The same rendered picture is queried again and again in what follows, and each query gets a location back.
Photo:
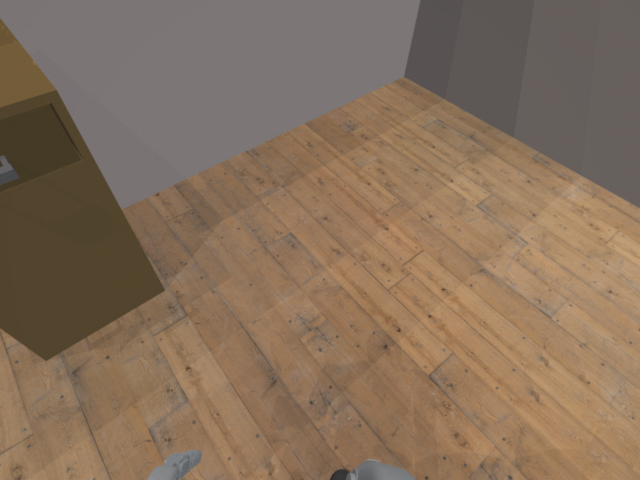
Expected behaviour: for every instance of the drawer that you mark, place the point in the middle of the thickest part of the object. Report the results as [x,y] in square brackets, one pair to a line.
[34,143]

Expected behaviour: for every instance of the handle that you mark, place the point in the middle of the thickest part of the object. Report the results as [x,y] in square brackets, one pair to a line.
[7,172]

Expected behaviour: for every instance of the cabinet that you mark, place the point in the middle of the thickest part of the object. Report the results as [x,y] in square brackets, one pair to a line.
[70,263]

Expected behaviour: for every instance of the robot right shin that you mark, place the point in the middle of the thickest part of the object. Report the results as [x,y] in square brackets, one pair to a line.
[366,462]

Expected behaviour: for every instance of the robot left hand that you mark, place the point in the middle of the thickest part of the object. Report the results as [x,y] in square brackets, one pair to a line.
[176,466]

